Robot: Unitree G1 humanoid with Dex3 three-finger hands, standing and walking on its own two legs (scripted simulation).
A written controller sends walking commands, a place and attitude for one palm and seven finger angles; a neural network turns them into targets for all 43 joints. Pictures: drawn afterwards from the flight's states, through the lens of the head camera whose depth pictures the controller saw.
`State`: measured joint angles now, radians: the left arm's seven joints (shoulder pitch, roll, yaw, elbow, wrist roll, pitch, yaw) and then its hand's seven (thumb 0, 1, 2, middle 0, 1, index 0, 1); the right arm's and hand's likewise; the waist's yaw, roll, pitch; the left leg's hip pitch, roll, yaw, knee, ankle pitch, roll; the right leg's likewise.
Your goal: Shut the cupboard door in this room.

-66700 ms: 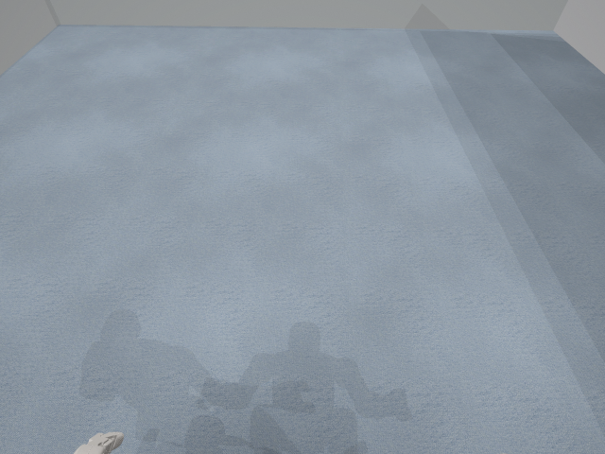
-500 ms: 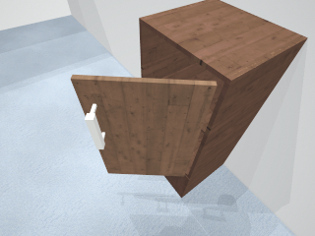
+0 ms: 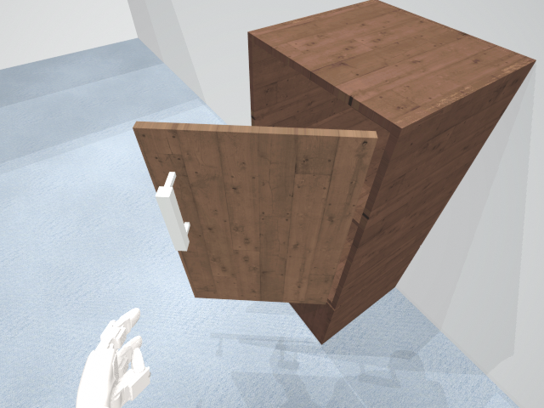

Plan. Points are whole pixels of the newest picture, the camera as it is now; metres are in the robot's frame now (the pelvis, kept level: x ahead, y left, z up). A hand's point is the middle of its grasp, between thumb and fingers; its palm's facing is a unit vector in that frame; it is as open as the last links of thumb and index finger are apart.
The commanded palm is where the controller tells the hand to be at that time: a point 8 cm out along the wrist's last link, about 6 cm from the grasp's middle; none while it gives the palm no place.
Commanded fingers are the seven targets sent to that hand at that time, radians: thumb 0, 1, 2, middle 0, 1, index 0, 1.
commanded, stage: raise the hand and make a fist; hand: left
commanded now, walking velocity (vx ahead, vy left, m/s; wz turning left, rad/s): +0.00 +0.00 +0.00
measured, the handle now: (177, 212) +0.45 +0.19 +0.00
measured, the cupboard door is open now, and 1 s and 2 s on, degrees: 52 52 52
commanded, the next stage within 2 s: bring the fist close to the handle in 1.76 s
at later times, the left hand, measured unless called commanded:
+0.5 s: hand (164, 386) +0.17 +0.16 -0.03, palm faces -0.06 -1.00 -0.04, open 5.0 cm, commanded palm +0.14 +0.22 -0.03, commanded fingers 0.00 0.90 0.90 -0.81 -0.96 -0.81 -0.96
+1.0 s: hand (139, 357) +0.20 +0.19 -0.01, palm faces -0.03 -1.00 -0.02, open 3.2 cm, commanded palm +0.18 +0.24 -0.01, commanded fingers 0.00 0.90 0.90 -1.26 -1.46 -1.26 -1.46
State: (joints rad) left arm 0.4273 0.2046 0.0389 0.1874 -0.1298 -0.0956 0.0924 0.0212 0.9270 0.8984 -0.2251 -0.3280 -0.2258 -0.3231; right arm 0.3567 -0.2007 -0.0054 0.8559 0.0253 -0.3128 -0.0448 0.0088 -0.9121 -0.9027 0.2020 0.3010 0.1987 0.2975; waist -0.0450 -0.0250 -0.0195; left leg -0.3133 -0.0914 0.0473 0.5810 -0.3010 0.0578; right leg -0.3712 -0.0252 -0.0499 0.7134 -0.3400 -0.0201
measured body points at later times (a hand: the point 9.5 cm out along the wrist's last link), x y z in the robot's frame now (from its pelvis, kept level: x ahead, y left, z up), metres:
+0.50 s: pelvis -0.04 -0.03 -0.09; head +0.03 -0.02 +0.35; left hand +0.17 +0.21 -0.03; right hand +0.18 -0.24 -0.16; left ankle +0.00 +0.08 -0.72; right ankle +0.01 -0.09 -0.72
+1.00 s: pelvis -0.01 +0.02 -0.07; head +0.05 +0.03 +0.37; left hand +0.20 +0.25 -0.01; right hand +0.18 -0.22 -0.14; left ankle +0.00 +0.08 -0.72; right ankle +0.01 -0.09 -0.72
